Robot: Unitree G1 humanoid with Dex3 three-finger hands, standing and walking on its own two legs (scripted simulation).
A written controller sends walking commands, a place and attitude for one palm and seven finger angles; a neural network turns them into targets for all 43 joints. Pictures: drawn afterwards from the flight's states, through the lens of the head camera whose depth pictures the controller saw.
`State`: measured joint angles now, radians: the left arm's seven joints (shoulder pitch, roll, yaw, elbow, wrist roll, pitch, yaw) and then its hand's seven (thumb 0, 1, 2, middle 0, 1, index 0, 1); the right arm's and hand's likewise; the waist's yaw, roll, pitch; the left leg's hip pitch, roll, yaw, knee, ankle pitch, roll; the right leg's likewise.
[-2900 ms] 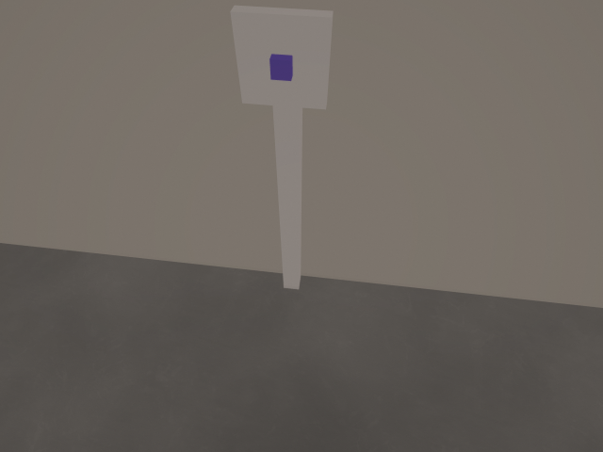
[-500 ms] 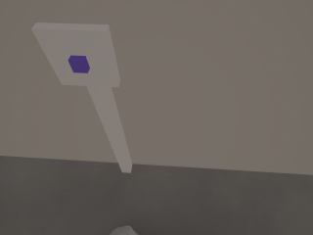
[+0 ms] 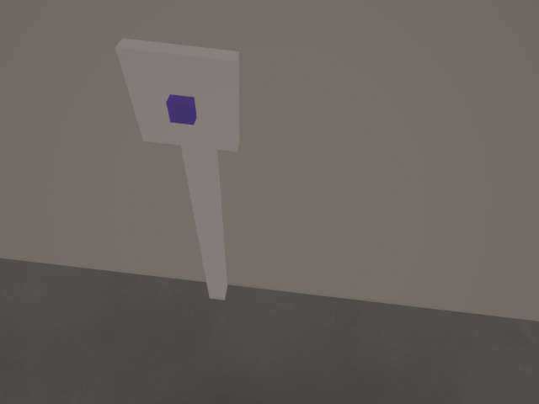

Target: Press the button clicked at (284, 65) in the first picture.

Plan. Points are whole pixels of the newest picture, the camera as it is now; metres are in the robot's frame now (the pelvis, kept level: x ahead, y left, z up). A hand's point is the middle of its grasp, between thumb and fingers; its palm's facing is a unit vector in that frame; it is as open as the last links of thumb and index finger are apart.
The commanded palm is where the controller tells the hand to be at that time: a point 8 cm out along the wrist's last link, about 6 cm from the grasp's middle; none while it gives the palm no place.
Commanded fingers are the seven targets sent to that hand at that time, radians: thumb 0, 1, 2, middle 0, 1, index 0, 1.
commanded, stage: come to a stop and stand still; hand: left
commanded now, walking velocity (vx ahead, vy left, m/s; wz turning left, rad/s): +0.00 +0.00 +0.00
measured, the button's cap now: (182, 108) +0.53 +0.20 +0.14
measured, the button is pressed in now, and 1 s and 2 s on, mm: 0 0 0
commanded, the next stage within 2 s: look again from close up in 0.30 s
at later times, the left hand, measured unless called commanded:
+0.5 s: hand out of the picture +0.02 +0.19 -0.17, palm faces -0.02 -0.98 -0.21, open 7.3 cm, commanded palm none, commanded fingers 0.00 0.90 0.90 -0.20 -0.30 -0.20 -0.30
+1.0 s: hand out of the picture +0.06 +0.25 -0.14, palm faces +0.00 -0.94 -0.35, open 7.4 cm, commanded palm none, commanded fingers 0.00 0.90 0.90 -0.20 -0.30 -0.20 -0.30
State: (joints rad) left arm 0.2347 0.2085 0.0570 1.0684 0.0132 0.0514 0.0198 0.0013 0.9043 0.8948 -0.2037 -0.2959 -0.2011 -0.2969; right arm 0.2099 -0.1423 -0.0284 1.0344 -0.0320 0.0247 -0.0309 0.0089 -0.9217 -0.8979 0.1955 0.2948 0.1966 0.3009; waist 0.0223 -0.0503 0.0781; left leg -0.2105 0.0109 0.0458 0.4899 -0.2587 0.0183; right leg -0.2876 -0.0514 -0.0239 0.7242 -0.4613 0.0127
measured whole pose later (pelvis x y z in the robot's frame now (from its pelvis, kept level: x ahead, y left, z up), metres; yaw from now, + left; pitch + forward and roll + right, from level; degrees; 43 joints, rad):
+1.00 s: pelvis -0.03 +0.00 +0.00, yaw +0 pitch -3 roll +0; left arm 0.17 0.34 0.00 1.01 0.01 -0.01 0.00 0.00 0.90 0.89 -0.20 -0.30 -0.20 -0.30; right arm 0.14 -0.35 -0.01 1.00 -0.02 -0.01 0.01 0.01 -0.90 -0.90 0.20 0.29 0.20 0.30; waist 0.00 0.02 0.00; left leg -0.21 0.01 0.04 0.44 -0.19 0.01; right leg -0.17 -0.02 -0.04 0.44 -0.22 0.00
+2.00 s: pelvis +0.02 +0.02 -0.01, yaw -3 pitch -1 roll +0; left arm 0.21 0.18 0.01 0.99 0.01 -0.01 0.04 0.00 0.91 0.89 -0.20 -0.30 -0.20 -0.30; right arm 0.21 -0.19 -0.03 0.99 -0.02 0.00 -0.02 0.01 -0.91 -0.90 0.19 0.29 0.19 0.30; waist -0.02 0.01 0.05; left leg -0.22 0.01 0.09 0.59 -0.35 0.03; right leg -0.25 -0.03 -0.07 0.59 -0.31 -0.01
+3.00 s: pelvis +0.04 -0.01 +0.00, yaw -3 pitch +0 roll +1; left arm 0.27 0.16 -0.01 1.12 0.01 -0.02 0.03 0.00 0.91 0.89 -0.20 -0.30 -0.20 -0.30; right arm 0.27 -0.15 0.02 1.14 -0.02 -0.02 -0.03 0.01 -0.91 -0.90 0.19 0.29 0.19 0.30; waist 0.00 0.00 0.04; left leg -0.13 0.03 0.07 0.44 -0.30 -0.01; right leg -0.18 0.00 -0.10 0.48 -0.29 -0.04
